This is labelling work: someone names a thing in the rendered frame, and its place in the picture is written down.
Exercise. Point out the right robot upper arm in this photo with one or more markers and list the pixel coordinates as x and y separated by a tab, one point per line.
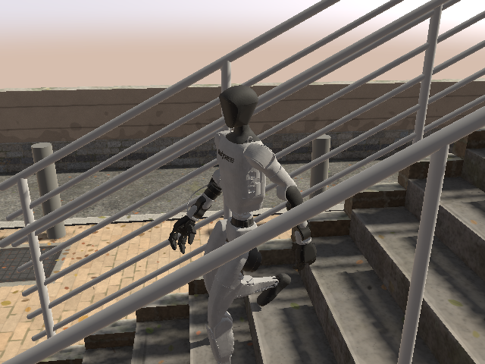
216	175

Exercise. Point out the robot torso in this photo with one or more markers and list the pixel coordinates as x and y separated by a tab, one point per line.
243	186

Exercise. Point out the right robot forearm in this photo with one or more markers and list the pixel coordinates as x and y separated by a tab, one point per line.
204	202

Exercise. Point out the left robot hand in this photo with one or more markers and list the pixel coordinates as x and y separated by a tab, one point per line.
304	254

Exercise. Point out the left robot forearm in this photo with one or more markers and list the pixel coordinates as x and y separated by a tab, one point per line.
302	231

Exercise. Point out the robot left thigh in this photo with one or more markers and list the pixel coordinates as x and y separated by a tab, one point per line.
227	283

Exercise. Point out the left robot upper arm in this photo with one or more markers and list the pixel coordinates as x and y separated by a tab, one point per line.
263	159

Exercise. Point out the right robot hand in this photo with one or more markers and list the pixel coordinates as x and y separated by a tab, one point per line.
184	226

